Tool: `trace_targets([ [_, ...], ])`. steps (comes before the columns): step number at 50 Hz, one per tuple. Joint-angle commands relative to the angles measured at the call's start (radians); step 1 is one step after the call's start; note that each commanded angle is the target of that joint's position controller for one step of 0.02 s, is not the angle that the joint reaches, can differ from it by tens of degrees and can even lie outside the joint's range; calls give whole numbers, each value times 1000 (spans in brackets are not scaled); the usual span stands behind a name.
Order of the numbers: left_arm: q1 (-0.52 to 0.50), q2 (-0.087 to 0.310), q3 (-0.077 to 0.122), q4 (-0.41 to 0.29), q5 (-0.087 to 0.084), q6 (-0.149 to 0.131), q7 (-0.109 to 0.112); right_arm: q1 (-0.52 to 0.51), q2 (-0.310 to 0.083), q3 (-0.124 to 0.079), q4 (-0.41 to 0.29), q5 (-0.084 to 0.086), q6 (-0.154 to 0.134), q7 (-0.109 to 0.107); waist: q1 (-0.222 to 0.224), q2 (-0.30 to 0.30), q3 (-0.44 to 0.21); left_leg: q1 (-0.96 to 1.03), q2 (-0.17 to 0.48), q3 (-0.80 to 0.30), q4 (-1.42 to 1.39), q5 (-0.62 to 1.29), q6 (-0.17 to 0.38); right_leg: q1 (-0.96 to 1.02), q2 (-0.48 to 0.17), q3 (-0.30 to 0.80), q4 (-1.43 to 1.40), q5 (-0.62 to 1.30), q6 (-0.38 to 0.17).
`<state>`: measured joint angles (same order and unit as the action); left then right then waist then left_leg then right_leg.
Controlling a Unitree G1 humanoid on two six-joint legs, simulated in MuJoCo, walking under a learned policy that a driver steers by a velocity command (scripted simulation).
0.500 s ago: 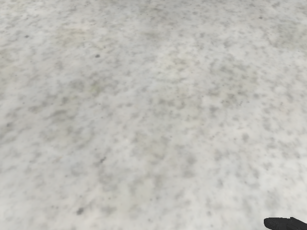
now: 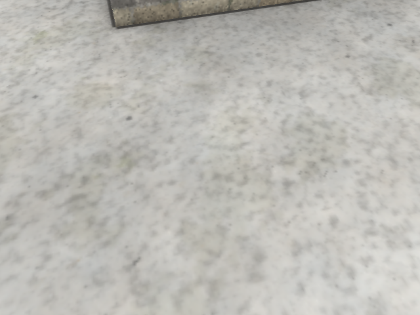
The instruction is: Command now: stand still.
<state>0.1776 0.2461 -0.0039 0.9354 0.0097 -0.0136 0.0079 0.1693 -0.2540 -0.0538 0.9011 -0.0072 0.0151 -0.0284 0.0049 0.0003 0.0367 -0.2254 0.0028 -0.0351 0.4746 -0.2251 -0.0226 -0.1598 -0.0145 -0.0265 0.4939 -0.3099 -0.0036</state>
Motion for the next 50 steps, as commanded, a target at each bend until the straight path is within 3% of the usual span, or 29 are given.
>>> trace_targets([
  [1, 13, 133, 27, -26, -3, -5, 2, -28, -106, -22, -16, 3, -10, -8, 11, 2, -60, 104, 36, -42, -34, 275, 27, -43, -56, 57, -105, 246, -21],
  [9, 19, 133, 27, 11, -4, 1, 0, -29, -120, -20, 77, 5, -2, -19, 6, -7, -52, 117, 39, -34, -47, 275, 21, -23, -48, 51, -119, 302, -25],
  [22, 62, 129, 23, 54, -2, 3, 9, -41, -115, -10, 176, 6, -1, -23, 0, -10, -25, 101, 37, -19, -69, 215, 11, -35, -37, 52, -143, 240, -25],
  [47, 167, 84, 18, 95, -5, 2, 16, 26, -81, 11, 249, 8, -4, -28, -2, -4, 4, 60, 34, -6, -78, 166, 4, -50, -23, 49, -156, 183, -29],
  [48, 184, 80, 18, 104, -6, 4, 18, 44, -69, 14, 257, 8, -3, -29, -2, -12, -17, 65, 19, 14, -68, 85, 4, -41, -18, 49, -170, 76, -34],
  [50, 192, 134, 38, 99, -20, 11, 28, 32, -64, 12, 247, 15, -5, -30, 14, -76, 25, -31, -43, 88, 51, -171, 9, -62, -59, 132, -232, -307, -88],
])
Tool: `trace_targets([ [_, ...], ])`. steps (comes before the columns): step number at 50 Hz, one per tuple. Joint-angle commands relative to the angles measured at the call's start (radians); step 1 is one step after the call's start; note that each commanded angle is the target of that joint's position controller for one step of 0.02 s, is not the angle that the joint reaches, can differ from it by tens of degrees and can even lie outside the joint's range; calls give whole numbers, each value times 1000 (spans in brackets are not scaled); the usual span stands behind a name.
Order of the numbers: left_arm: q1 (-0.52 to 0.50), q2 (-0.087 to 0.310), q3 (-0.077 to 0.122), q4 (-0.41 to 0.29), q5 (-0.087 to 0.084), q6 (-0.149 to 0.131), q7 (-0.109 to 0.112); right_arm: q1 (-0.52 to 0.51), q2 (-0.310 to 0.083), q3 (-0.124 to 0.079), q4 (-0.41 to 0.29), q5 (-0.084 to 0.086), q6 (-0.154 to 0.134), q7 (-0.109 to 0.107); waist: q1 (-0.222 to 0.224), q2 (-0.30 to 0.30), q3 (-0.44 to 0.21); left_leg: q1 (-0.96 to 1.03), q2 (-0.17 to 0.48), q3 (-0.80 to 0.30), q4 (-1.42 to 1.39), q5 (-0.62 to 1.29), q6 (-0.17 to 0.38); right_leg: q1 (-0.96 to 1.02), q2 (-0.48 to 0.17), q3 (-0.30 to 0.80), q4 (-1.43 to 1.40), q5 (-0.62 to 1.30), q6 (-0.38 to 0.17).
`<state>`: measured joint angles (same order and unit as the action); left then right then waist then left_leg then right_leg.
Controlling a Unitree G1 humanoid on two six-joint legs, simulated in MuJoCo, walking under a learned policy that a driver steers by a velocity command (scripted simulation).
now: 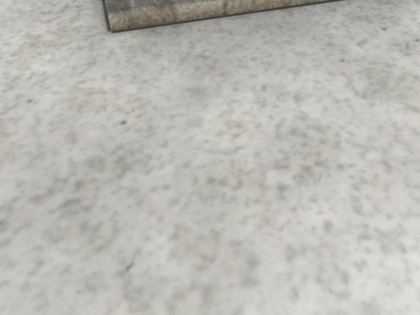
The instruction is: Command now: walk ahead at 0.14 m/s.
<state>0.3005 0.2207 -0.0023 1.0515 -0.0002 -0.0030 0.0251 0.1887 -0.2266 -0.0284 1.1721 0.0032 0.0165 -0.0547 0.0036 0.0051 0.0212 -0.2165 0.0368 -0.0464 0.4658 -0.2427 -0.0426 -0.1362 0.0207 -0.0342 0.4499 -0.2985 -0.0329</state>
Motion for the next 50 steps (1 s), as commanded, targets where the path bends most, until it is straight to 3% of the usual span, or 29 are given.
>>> trace_targets([
  [1, 90, 191, 48, -22, -17, 0, 14, -18, -91, -13, -45, 3, -16, -1, 32, -132, 80, -139, -83, 117, 156, -207, 34, -85, -178, 255, -252, -482, -107],
  [2, 108, 226, 63, -24, -22, -6, 17, -49, -85, -10, -71, 3, -32, 7, 46, -183, 118, -209, -46, 99, 273, -201, 48, -101, -286, 389, -314, -557, -168],
  [3, 118, 229, 69, -26, -17, -17, 19, -76, -83, -11, -91, 10, -49, 18, 51, -190, 157, -294, -2, 63, 378, -220, 63, -95, -358, 476, -354, -533, -214],
  [4, 120, 208, 68, -29, -8, -30, 19, -90, -88, -16, -104, 19, -63, 29, 49, -171, 179, -391, 32, 31, 461, -266, 77, -44, -392, 509, -361, -465, -234],
  [5, 111, 189, 67, -37, -11, -39, 16, -84, -92, -20, -111, 26, -76, 38, 35, -139, 177, -451, 59, 13, 474, -278, 90, 14, -392, 491, -349, -400, -227],
  [7, 80, 178, 69, -58, -30, -47, 13, -85, -89, -23, -120, 31, -101, 50, 22, -101, 144, -396, 70, 27, 314, -234, 103, 48, -333, 366, -320, -258, -170],
  [9, 59, 200, 76, -67, -35, -43, 7, -37, -68, -24, -102, 30, -111, 58, -10, -110, 95, -168, 12, 108, 145, -126, 90, -51, -253, 231, -266, -176, -139],
  [11, 53, 196, 74, -75, -35, -37, 2, 133, -75, -39, -31, 28, -104, 60, -75, -86, 43, 134, -73, 178, 55, 30, 64, -218, -192, 161, -155, -153, -122],
  [12, 32, 172, 64, -84, -30, -43, -1, 221, -95, -51, -10, 28, -100, 56, -119, -41, 24, 245, -53, 128, 15, 10, 76, -285, -152, 112, -19, -61, -94],
  [13, 4, 93, 40, -111, -11, -50, -10, 336, -182, -72, -4, 21, -101, 45, -159, 187, -22, 342, 172, -198, -130, -129, 148, -407, -60, -9, 364, -74, -21],
  [14, 2, 46, 34, -156, -24, -71, -5, 419, -259, -77, 2, 6, -116, 60, -149, 339, -70, 414, 354, -662, -302, -304, 296, -602, 52, 41, 638, -277, -4],
  [15, -14, 98, 46, -162, -52, -88, -7, 318, -206, -55, -17, 1, -136, 66, -100, 186, 6, 347, 381, -675, -310, -398, 312, -690, -25, 145, 795, -232, -30],
  [16, -28, 120, 50, -164, -66, -100, -15, 232, -149, -40, -51, 6, -147, 69, -74, 124, 70, 291, 344, -535, -308, -373, 271, -730, -65, 173, 816, -114, -60],
  [18, -24, 136, 66, -145, -47, -103, -17, 132, -106, -23, -86, 3, -151, 75, -30, 78, 97, 221, 257, -279, -321, -97, 194, -674, -118, 169, 727, 55, -69],
  [20, -15, 118, 72, -132, -42, -85, -30, 166, -71, -13, -80, -11, -143, 66, -23, 106, 76, 196, 184, -89, -315, 140, 148, -596, -124, 147, 665, 135, -58],
  [25, -168, 60, 60, -205, -34, -66, -40, 189, -114, -16, -97, -25, -137, 33, -35, 48, 107, 155, 165, 80, -358, 357, 164, -620, -98, 109, 442, 296, -10],
  [31, -367, 33, 41, -307, -28, -70, -79, 276, -140, -23, -97, -6, -118, 15, -73, 34, 133, 268, 202, 204, -324, 548, 144, -572, -71, -28, 193, 338, -46],
  [33, -357, 56, 53, -328, -28, -73, -94, 254, -167, -31, -116, -6, -105, 9, -32, 67, 88, 331, 219, 235, -217, 867, 135, -496, -27, -77, 176, 267, -82],
  [35, -203, 108, 82, -300, -21, -72, -100, 229, -183, -36, -135, -13, -82, -1, 66, 114, -13, 340, 224, 233, 31, 1199, 126, -298, 45, -107, 186, 195, -120],
  [36, -49, 159, 108, -259, -20, -73, -95, 199, -191, -35, -152, -11, -76, 2, 145, 112, -95, 278, 199, 233, 228, 1170, 109, -88, 66, -85, 98, 288, -152],
  [37, 71, 215, 128, -230, -7, -65, -74, 180, -186, -29, -182, -12, -88, 11, 197, 45, -184, 47, 137, 226, 500, 838, 73, 211, -41, 81, 75, 478, -193],
  [38, 50, 291, 125, -232, 18, -61, -59, 361, -28, 16, -193, -36, -113, 44, 39, -235, -357, -362, -68, 157, 936, -382, 17, 603, -392, 575, 126, 864, -417],
  [39, 128, 228, 115, -217, 18, -55, -53, 334, -112, -4, -158, 9, -143, 63, 116, -98, -523, -349, -79, -74, 1054, -414, 31, 574, -427, 705, 8, 813, -454],
  [40, 21, 197, 104, -228, 6, -59, -52, 198, -152, -21, -210, 48, -149, 64, 100, -73, -335, -406, -19, -66, 1015, -338, 40, 413, -376, 528, -36, 813, -392],
  [41, -85, 159, 93, -242, -11, -66, -53, 124, -141, -20, -237, 41, -147, 51, 60, 9, -182, -417, 29, -30, 924, -259, 39, 222, -325, 396, -79, 781, -330],
  [42, -145, 123, 80, -251, -11, -72, -54, 106, -147, -31, -228, 25, -134, 35, 26, 52, -112, -372, 53, -13, 870, -225, 32, 75, -291, 318, -122, 760, -296],
  [44, -184, 119, 77, -247, 12, -79, -60, 162, -115, -37, -224, 9, -96, 21, -32, 20, -81, -212, 72, -15, 781, -177, 25, -124, -242, 216, -183, 752, -277],
  [46, -186, 122, 75, -225, 22, -89, -59, 187, -84, -36, -226, 1, -76, 8, -58, -26, -77, -168, 67, -1, 665, -128, 6, -198, -211, 141, -196, 828, -275],
  [50, -184, 143, 75, -201, 21, -70, -33, 94, -87, -34, -256, -7, -59, 0, -41, -82, -124, -155, 66, 13, 374, 35, -15, -150, -172, 74, -178, 778, -229],
])
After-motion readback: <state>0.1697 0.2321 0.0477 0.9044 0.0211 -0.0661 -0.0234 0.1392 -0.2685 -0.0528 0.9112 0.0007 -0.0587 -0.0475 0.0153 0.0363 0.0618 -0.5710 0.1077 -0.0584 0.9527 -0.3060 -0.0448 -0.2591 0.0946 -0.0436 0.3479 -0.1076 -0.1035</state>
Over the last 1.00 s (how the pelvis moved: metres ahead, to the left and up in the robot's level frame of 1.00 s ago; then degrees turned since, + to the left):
0.01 -0.02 0.00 0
